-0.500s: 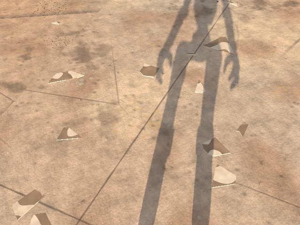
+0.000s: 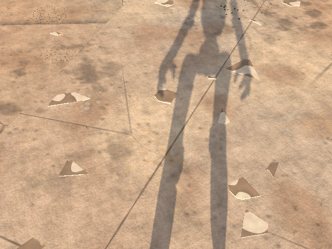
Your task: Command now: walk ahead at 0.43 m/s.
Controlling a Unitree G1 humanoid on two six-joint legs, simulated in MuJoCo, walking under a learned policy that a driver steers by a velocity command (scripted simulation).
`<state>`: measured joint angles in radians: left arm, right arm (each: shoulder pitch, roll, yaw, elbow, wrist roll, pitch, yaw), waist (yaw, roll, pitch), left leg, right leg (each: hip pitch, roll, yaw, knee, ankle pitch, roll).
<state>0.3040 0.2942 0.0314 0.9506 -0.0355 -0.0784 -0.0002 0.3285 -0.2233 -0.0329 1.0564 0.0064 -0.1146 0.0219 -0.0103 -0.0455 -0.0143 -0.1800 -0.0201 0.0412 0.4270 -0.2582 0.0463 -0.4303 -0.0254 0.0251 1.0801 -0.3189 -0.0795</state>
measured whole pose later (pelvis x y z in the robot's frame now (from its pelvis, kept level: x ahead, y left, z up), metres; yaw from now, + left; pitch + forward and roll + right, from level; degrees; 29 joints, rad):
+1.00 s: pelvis +0.56 +0.00 +0.00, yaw -17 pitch +1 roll +0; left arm 0.32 0.30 0.07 0.83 -0.03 -0.05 0.01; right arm 0.15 -0.26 -0.05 0.80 -0.01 -0.12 0.01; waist 0.02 -0.04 0.03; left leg -0.30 -0.01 0.04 0.44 -0.16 0.02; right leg -0.43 0.00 0.08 1.14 -0.38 -0.03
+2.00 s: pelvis +1.04 -0.29 -0.01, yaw -46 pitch +2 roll +1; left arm 0.35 0.28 0.05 0.77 -0.02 -0.05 0.01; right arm 0.16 -0.27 -0.05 0.72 0.00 -0.11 0.03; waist 0.02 -0.02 0.02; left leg -0.38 -0.04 0.03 0.51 -0.16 0.05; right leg -0.32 0.05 0.11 1.15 -0.43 -0.04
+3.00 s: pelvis +1.41 -0.60 -0.02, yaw -21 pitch +2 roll -1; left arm 0.22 0.31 0.06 0.81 -0.01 -0.06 0.00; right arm 0.12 -0.31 -0.07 0.61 0.00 -0.02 0.04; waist 0.03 0.01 0.09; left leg -0.49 -0.04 0.02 0.61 -0.16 0.09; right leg -0.32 -0.05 -0.01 1.21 -0.53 0.05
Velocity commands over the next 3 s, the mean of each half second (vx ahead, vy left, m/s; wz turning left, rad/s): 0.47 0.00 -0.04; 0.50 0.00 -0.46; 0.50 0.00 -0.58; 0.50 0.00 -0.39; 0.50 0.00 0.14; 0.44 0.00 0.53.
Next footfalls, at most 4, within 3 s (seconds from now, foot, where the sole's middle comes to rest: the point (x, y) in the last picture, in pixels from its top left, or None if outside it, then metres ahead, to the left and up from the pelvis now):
0.38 right None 0.39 -0.12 -0.78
0.86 left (142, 216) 0.67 0.08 -0.78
1.40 right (218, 186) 0.83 -0.26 -0.78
1.88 left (215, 130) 1.18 -0.29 -0.78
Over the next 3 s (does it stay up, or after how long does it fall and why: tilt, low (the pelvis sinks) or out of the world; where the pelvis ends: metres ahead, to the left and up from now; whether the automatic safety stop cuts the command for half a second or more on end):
stays up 1.41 -0.60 -0.02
